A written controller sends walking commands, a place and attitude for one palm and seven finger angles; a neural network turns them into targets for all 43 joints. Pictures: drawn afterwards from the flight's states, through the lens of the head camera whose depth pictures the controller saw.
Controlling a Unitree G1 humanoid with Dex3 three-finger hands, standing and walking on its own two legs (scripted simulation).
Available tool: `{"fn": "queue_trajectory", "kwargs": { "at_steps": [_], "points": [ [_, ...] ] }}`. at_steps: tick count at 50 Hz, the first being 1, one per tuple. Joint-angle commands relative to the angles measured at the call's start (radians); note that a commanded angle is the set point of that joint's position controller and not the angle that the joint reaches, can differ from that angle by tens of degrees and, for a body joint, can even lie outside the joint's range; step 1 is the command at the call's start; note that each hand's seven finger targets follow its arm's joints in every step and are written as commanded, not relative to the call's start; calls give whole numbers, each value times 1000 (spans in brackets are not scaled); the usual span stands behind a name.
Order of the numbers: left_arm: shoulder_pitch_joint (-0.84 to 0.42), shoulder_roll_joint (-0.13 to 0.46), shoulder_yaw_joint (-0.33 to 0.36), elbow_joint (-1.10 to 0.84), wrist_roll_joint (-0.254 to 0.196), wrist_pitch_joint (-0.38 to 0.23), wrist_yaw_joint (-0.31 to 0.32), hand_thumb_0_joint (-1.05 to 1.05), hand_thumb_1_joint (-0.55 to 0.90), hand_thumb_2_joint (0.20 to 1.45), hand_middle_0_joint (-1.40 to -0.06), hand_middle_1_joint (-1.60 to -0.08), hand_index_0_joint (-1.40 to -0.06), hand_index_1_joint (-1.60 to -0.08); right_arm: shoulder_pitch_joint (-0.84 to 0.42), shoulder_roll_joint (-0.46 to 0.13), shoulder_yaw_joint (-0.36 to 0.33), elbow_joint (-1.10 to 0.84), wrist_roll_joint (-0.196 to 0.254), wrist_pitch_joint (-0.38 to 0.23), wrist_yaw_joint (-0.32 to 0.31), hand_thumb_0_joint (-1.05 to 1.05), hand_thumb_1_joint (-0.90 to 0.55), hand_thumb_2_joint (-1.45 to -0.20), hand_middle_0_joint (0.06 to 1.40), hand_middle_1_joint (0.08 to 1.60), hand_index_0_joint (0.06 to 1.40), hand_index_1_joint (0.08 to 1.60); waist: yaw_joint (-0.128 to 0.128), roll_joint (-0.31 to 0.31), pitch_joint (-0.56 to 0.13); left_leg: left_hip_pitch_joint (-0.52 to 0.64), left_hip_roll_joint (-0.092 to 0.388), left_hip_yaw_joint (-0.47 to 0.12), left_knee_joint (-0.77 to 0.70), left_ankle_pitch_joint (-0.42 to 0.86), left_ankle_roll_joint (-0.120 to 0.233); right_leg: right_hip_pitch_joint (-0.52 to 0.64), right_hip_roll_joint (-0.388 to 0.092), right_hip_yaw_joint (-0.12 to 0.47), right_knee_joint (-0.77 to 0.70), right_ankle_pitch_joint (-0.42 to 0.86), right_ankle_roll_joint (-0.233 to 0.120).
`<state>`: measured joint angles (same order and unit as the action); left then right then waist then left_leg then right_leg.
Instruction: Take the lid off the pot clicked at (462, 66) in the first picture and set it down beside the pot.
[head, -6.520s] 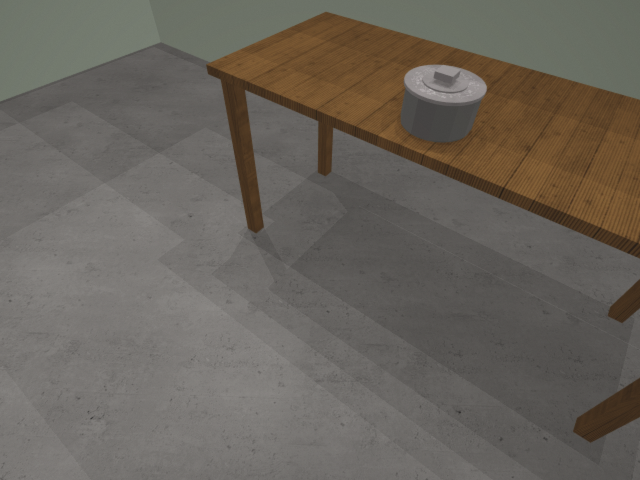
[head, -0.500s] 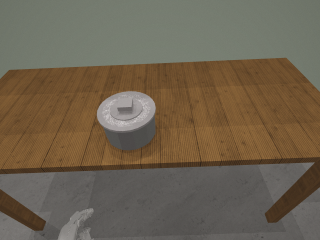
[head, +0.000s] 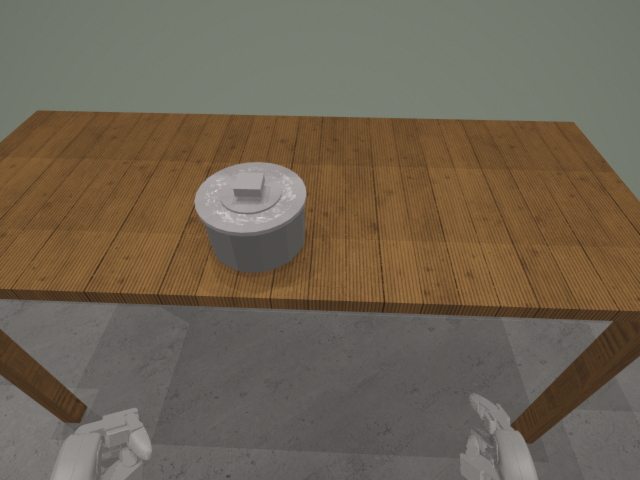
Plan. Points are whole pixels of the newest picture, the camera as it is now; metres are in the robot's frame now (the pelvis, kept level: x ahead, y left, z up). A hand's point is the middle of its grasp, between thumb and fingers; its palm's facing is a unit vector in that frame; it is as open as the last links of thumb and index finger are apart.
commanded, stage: raise the hand higher, near the body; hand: left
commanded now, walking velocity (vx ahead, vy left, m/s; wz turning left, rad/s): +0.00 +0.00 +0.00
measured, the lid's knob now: (249, 184) +0.53 +0.18 +0.08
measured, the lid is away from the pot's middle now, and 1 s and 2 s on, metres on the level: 0.00 0.00 0.00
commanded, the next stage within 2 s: reach forward and open the fingers in 0.80 s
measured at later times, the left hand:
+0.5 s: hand (124, 407) +0.17 +0.24 +0.05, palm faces +0.24 -0.90 -0.37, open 3.1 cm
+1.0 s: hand (104, 353) +0.21 +0.26 +0.10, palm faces +0.20 -0.65 -0.74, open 3.0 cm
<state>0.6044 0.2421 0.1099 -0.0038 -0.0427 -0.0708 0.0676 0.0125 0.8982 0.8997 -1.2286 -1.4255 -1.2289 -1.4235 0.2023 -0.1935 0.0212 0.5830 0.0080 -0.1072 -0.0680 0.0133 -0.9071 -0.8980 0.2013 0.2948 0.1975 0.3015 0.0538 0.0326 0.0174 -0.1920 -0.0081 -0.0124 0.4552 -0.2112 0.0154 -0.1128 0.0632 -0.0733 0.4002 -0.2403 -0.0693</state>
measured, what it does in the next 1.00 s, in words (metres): stands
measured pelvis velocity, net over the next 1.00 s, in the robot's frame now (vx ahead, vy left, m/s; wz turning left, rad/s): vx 0.03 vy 0.03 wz -0.03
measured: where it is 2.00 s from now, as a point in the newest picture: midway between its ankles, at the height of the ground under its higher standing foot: outside the picture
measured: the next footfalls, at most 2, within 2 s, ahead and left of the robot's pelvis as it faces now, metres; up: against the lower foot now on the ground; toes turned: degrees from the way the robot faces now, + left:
none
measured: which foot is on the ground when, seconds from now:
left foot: down 0.00-1.00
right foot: down 0.00-1.00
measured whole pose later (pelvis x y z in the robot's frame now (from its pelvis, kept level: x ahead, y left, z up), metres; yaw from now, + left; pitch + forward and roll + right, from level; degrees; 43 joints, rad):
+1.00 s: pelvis +0.03 +0.03 +0.00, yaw -1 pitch -1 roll +0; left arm 0.56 0.40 0.16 -0.44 0.30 0.03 0.12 0.01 0.88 0.90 -1.29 -1.49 -1.29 -1.49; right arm 0.19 -0.23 0.03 0.57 0.00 -0.03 -0.03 0.02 -0.91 -0.90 0.20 0.29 0.20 0.30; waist 0.08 0.06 -0.01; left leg -0.19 -0.04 0.03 0.44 -0.24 0.05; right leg -0.14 0.03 -0.03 0.43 -0.28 -0.04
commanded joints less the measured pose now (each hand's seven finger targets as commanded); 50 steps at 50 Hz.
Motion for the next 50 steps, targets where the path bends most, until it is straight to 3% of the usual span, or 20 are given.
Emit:
{"fn": "queue_trajectory", "kwargs": {
  "at_steps": [1, 4, 5, 6, 7, 10, 15, 17, 21, 27, 34, 37, 39, 40, 44, 45, 46, 47, 48, 50],
  "points": [
    [54, 155, 110, -265, 3, -62, 15, 0, 900, 900, -1300, -1500, -1300, -1500, -144, -101, -43, -148, -1, -70, -15, 0, -900, -900, 200, 300, 200, 300, -2, 16, -33, 74, -3, 14, -56, 67, 30, -65, -92, 82, -132, 30, 57],
    [88, 139, 114, -195, 7, -57, 8, 0, 900, 900, -1300, -1500, -1300, -1500, -152, -108, -55, -127, 3, -64, -15, 0, -900, -900, 200, 300, 200, 300, -6, -88, 19, 61, 1, 12, -48, 77, 35, -94, -88, 78, -139, 48, 66],
    [71, 118, 84, -199, 6, -61, 2, 0, 900, 900, -1300, -1500, -1300, -1500, -156, -110, -53, -130, 6, -65, -14, 0, -900, -900, 200, 300, 200, 300, -15, -89, 39, 51, -2, 16, -47, 67, 37, -105, -88, 81, -141, 36, 68],
    [47, 153, 110, -236, 6, -68, 3, 0, 900, 900, -1300, -1500, -1300, -1500, -154, -117, -57, -130, 6, -68, -15, 0, -900, -900, 200, 300, 200, 300, -8, -90, 16, 66, 0, 13, -49, 66, 38, -101, -91, 87, -141, 22, 68],
    [31, 151, 102, -286, 9, -78, 3, 0, 900, 900, -1300, -1500, -1300, -1500, -157, -115, -55, -133, 5, -75, -16, 0, -900, -900, 200, 300, 200, 300, -8, -32, 3, 84, -2, 17, -49, 72, 39, -97, -94, 92, -141, 25, 66],
    [66, 187, 140, -378, 10, -89, 15, 0, 900, 900, -1300, -1500, -1300, -1500, -146, -108, -56, -130, 1, -91, -17, 0, -900, -900, 200, 300, 200, 300, 5, 6, -76, 121, 1, 12, -56, 126, 38, -44, -93, 79, -118, 87, 62],
    [118, 127, 106, -320, 12, -74, 10, 0, 900, 900, -1300, -1500, -1300, -1500, -145, -106, -60, -114, 6, -84, -9, 0, -900, -900, 200, 300, 200, 300, -2, -33, -20, 112, 7, 13, -66, 167, 35, -60, -81, 53, -102, 153, 61],
    [78, 137, 104, -351, 13, -80, 7, 0, 900, 900, -1300, -1500, -1300, -1500, -148, -111, -61, -120, 8, -83, -9, 0, -900, -900, 200, 300, 200, 300, -6, -32, 1, 113, 6, 15, -68, 161, 37, -74, -81, 59, -106, 150, 64],
    [40, 199, 152, -492, 14, -94, 19, 0, 900, 900, -1300, -1500, -1300, -1500, -136, -114, -53, -139, 3, -93, -8, 0, -900, -900, 200, 300, 200, 300, 5, 36, -63, 153, 11, 1, -79, 196, 30, -40, -80, 53, -96, 165, 55],
    [68, 146, 123, -448, 12, -75, 10, 0, 900, 900, -1300, -1500, -1300, -1500, -133, -110, -52, -140, 3, -69, 4, 0, -900, -900, 200, 300, 200, 300, -4, -4, -23, 141, 18, 0, -81, 242, 26, -48, -72, 39, -80, 214, 56],
    [17, 207, 180, -572, 8, -74, 24, 0, 900, 900, -1300, -1500, -1300, -1500, -130, -114, -38, -150, -2, -68, 11, 0, -900, -900, 200, 300, 200, 300, 8, 61, -89, 178, 28, -24, -72, 329, 12, -18, -68, 42, -64, 246, 50],
    [3, 162, 144, -529, 4, -69, 17, 0, 900, 900, -1300, -1500, -1300, -1500, -132, -110, -35, -153, 1, -55, 14, 0, -900, -900, 200, 300, 200, 300, -5, -17, -39, 155, 32, -25, -84, 286, 13, -38, -67, 31, -68, 215, 52],
    [-12, 182, 174, -508, 1, -68, 18, 0, 900, 900, -1300, -1500, -1300, -1500, -142, -117, -36, -147, 1, -46, 15, 0, -900, -900, 200, 300, 200, 300, 2, -13, -15, 140, 26, -23, -90, 244, 14, -47, -64, 34, -81, 192, 50],
    [-38, 172, 157, -542, -1, -75, 16, 0, 900, 900, -1300, -1500, -1300, -1500, -144, -115, -33, -158, 3, -48, 15, 0, -900, -900, 200, 300, 200, 300, -5, -7, -26, 137, 26, -23, -93, 228, 15, -38, -68, 34, -80, 179, 51],
    [-58, 246, 231, -620, -8, -84, 34, 0, 900, 900, -1300, -1500, -1300, -1500, -140, -123, -32, -156, 0, -56, 11, 0, -900, -900, 200, 300, 200, 300, 13, 28, -103, 168, 28, -28, -83, 265, 11, -3, -68, 45, -75, 210, 50],
    [-56, 230, 215, -628, -7, -84, 36, 0, 900, 900, -1300, -1500, -1300, -1500, -141, -113, -29, -158, 0, -58, 11, 0, -900, -900, 200, 300, 200, 300, 8, 43, -112, 167, 28, -24, -81, 271, 11, 4, -72, 46, -72, 217, 51],
    [-103, 437, 158, -654, 430, 11, 66, 0, 876, 898, -1278, -1483, -1278, -1483, -166, -189, -18, -164, -14, 1, 22, 0, -900, -900, 200, 300, 200, 300, 18, 96, -84, 51, 9, 3, -49, 301, 19, -101, -43, 81, -12, 226, 41],
    [-114, 348, 153, -698, 439, 69, 84, 0, 851, 900, -1258, -1463, -1258, -1463, -169, -151, -26, -198, -12, 39, 33, 0, -900, -900, 200, 300, 200, 300, 18, 129, -102, 35, 14, 9, -51, 330, 6, -85, -54, 34, 3, 214, 29],
    [-129, 322, 121, -686, 448, 97, 87, 0, 824, 904, -1239, -1439, -1239, -1439, -170, -152, -25, -197, -11, 56, 40, 0, -900, -900, 200, 300, 200, 300, 10, 106, -81, 26, 12, 10, -46, 327, 7, -100, -52, 25, 6, 200, 27],
    [-58, 368, 116, -620, 627, 164, 84, 0, 765, 925, -1214, -1369, -1214, -1369, -194, -160, -32, -200, -2, 100, 52, 0, -900, -900, 200, 300, 200, 300, 35, 88, -92, 8, 12, 13, -43, 272, 5, -104, -35, 67, 7, 155, 14]
  ]
}}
